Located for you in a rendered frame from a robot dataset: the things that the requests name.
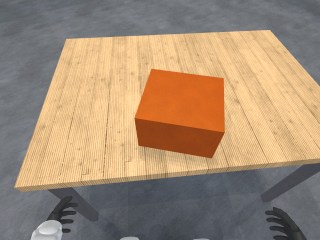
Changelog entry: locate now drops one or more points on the table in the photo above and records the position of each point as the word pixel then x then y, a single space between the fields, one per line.
pixel 86 132

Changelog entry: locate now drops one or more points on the carton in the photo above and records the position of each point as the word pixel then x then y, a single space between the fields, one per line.
pixel 182 113

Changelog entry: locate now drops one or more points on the robot right hand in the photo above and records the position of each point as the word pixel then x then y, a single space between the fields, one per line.
pixel 290 228

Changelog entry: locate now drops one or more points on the robot left forearm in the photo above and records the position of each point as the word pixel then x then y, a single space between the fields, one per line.
pixel 48 230

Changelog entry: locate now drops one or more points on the robot left hand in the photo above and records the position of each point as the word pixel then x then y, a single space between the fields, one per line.
pixel 58 212

